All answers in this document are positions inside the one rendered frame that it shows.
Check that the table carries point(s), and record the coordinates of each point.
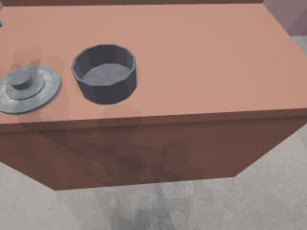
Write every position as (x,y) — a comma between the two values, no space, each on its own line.
(219,83)

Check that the lid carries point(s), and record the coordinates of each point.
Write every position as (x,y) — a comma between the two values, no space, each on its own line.
(45,88)

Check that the pot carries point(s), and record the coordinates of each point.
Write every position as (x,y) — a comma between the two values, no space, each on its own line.
(105,73)

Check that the knob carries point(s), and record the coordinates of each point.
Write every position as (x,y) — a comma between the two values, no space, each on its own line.
(21,80)

